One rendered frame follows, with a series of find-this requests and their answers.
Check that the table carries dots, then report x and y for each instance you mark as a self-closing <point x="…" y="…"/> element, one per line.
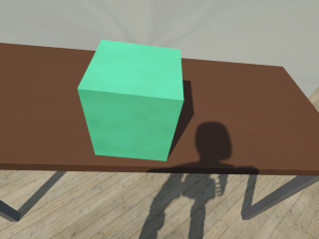
<point x="236" y="118"/>

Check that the carton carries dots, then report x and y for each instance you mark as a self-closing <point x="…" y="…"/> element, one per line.
<point x="132" y="95"/>

